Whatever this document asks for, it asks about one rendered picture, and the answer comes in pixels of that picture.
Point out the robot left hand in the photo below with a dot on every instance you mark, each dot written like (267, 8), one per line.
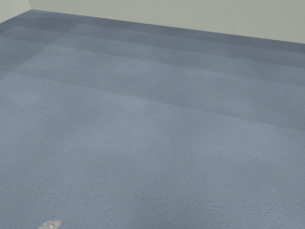
(51, 224)

